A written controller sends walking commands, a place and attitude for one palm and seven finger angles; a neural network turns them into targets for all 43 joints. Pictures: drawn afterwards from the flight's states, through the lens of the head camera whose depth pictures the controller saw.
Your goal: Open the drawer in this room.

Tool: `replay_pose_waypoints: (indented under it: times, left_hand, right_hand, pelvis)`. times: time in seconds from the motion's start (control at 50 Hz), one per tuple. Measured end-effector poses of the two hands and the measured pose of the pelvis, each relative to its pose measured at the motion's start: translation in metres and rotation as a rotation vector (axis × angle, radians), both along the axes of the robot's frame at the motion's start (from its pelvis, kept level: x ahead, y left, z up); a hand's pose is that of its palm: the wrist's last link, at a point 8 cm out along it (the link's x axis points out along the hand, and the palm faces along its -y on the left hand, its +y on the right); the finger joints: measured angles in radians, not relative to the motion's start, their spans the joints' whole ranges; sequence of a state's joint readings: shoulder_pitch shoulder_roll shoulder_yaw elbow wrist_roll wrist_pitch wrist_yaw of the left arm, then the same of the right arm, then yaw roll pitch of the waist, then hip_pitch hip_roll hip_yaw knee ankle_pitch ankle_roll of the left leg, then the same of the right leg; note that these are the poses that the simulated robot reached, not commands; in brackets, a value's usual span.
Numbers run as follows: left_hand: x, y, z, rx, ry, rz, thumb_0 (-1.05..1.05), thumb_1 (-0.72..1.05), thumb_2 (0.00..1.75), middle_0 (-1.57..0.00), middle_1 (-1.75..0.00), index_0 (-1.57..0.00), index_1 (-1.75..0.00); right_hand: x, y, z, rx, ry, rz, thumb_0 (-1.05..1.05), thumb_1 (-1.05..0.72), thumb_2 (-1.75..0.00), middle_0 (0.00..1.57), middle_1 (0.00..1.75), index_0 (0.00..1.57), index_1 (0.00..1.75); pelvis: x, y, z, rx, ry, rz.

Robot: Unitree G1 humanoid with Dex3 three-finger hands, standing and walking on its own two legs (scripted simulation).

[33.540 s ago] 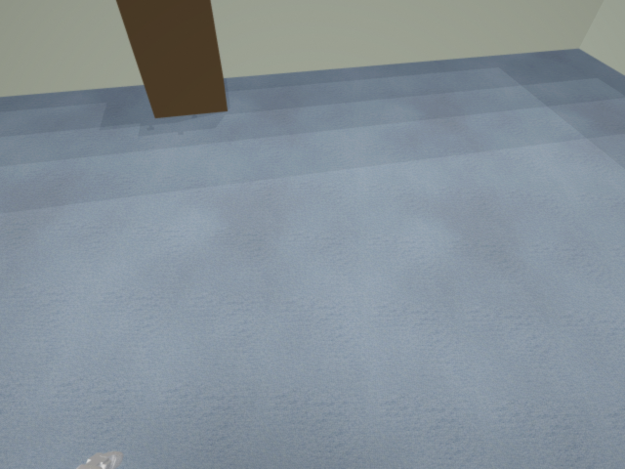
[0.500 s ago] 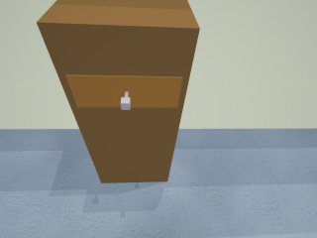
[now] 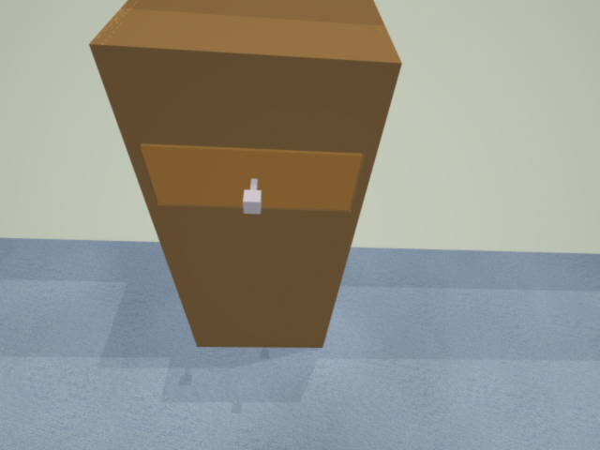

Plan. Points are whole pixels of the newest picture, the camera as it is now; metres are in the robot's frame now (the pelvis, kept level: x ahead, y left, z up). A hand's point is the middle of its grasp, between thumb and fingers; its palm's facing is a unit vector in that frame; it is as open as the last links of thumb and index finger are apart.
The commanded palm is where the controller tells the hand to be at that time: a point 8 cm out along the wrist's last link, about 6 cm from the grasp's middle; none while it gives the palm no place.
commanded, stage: come to a stop and stand still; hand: left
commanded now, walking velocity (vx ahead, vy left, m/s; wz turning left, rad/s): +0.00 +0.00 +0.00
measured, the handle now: (253, 195) +0.53 +0.13 +0.01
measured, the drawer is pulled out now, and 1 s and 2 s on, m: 0.00 0.00 0.00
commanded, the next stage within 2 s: look again from close up in 0.10 s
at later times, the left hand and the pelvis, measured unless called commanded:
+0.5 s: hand out of the picture +0.03 +0.19 -0.18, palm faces -0.02 -0.98 -0.21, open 7.4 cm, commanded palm none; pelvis +0.01 +0.00 +0.00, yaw +0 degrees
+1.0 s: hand (150, 404) +0.18 +0.21 -0.05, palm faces -0.04 -0.53 -0.85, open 7.7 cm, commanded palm +0.13 +0.23 -0.04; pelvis -0.01 -0.02 -0.02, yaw +1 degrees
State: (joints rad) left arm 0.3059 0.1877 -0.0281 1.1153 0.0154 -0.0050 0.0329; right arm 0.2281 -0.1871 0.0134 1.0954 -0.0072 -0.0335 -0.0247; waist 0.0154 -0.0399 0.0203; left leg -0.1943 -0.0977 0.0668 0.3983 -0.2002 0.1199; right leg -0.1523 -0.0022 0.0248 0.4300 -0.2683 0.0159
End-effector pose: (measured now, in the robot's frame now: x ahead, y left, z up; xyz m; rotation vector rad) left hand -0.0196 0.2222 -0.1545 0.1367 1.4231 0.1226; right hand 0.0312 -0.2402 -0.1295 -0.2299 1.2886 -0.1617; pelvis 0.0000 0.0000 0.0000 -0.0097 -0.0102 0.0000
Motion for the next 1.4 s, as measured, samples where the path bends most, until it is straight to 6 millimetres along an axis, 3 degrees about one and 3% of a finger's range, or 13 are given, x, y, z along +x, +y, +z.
replay_pose_waypoints:
  times: [0.18, 0.32, 0.54, 0.82, 0.86, 0.98, 1.04, 1.1, 1.16, 1.26, 1.32, 1.4]
  left_hand:
    - [0.03, 0.004, 0.001, 0.009, -0.065, -0.017, 0.01, 0.91, 0.9, -0.2, -0.3, -0.2, -0.29]
    - [0.042, 0.01, 0.004, 0.026, -0.084, -0.032, 0.0, 0.91, 0.9, -0.2, -0.3, -0.2, -0.29]
    - [0.042, 0.014, 0.007, 0.044, -0.064, -0.036, 0.01, 0.91, 0.9, -0.2, -0.3, -0.2, -0.29]
    - [0.037, 0.007, 0.007, 0.044, -0.062, -0.032, 0.01, 0.91, 0.9, -0.2, -0.3, -0.2, -0.29]
    - [0.063, 0.011, 0.026, 0.119, -0.204, -0.138, 0.01, 0.91, 0.9, -0.2, -0.3, -0.2, -0.3]
    - [0.173, 0.015, 0.138, 0.64, -0.804, -0.547, 0.02, 0.85, 0.87, -0.21, -0.34, -0.2, -0.33]
    - [0.2, 0.006, 0.167, 0.92, -0.923, -0.756, 0.01, 0.8, 0.85, -0.21, -0.37, -0.2, -0.36]
    - [0.201, -0.01, 0.164, 1.048, -0.937, -0.898, 0.01, 0.75, 0.83, -0.21, -0.41, -0.2, -0.4]
    - [0.184, -0.023, 0.148, 1.059, -0.893, -0.964, 0.01, 0.68, 0.8, -0.21, -0.45, -0.21, -0.44]
    - [0.158, -0.021, 0.138, 1.089, -0.826, -0.939, 0.0, 0.56, 0.75, -0.24, -0.52, -0.23, -0.51]
    - [0.163, -0.012, 0.149, 1.16, -0.835, -0.909, 0.0, 0.48, 0.72, -0.25, -0.57, -0.25, -0.56]
    - [0.187, -0.003, 0.17, 1.223, -0.847, -0.867, 0.0, 0.39, 0.68, -0.26, -0.63, -0.26, -0.62]
  right_hand:
    - [-0.001, 0.001, -0.001, 0.003, 0.004, -0.01, 0.01, -0.9, -0.9, 0.2, 0.3, 0.2, 0.3]
    - [-0.01, 0.001, -0.002, 0.008, 0.03, -0.024, 0.01, -0.9, -0.9, 0.2, 0.3, 0.2, 0.3]
    - [-0.018, -0.006, -0.003, 0.002, 0.063, -0.036, 0.01, -0.9, -0.9, 0.2, 0.3, 0.2, 0.3]
    - [-0.002, -0.013, -0.001, -0.001, 0.03, -0.017, 0.01, -0.9, -0.9, 0.2, 0.3, 0.2, 0.3]
    - [0.008, -0.013, 0.003, -0.003, -0.069, 0.004, 0.01, -0.9, -0.9, 0.2, 0.3, 0.2, 0.3]
    - [0.066, -0.017, 0.009, 0.018, -0.41, 0.101, 0.01, -0.9, -0.9, 0.2, 0.3, 0.2, 0.3]
    - [0.1, -0.021, 0.009, 0.039, -0.499, 0.128, 0.01, -0.9, -0.9, 0.2, 0.3, 0.2, 0.3]
    - [0.131, -0.024, 0.015, 0.064, -0.552, 0.133, 0.01, -0.9, -0.9, 0.2, 0.3, 0.2, 0.3]
    - [0.156, -0.026, 0.022, 0.07, -0.562, 0.168, 0.01, -0.9, -0.9, 0.2, 0.3, 0.2, 0.3]
    - [0.188, -0.025, 0.027, 0.032, -0.54, 0.247, 0.01, -0.9, -0.9, 0.2, 0.3, 0.2, 0.3]
    - [0.204, -0.021, 0.025, 0.026, -0.535, 0.283, 0.01, -0.9, -0.9, 0.2, 0.3, 0.2, 0.3]
    - [0.215, -0.013, 0.021, 0.059, -0.536, 0.289, 0.01, -0.9, -0.9, 0.2, 0.3, 0.2, 0.3]
  pelvis:
    - [0.004, 0.0, 0.0, 0.001, -0.006, -0.001]
    - [0.005, -0.001, 0.001, 0.003, -0.003, -0.004]
    - [0.008, -0.003, 0.001, 0.005, 0.0, -0.007]
    - [0.008, -0.007, 0.002, 0.005, -0.001, -0.001]
    - [0.005, -0.008, 0.0, 0.009, 0.006, 0.004]
    - [-0.011, -0.016, -0.015, 0.038, 0.054, 0.027]
    - [-0.016, -0.019, -0.026, 0.034, 0.093, -0.003]
    - [-0.018, -0.026, -0.034, 0.041, 0.128, -0.032]
    - [-0.016, -0.033, -0.038, 0.045, 0.145, -0.031]
    - [-0.01, -0.046, -0.039, 0.03, 0.149, 0.008]
    - [-0.006, -0.053, -0.041, 0.019, 0.144, 0.034]
    - [0.001, -0.057, -0.039, 0.014, 0.136, 0.049]
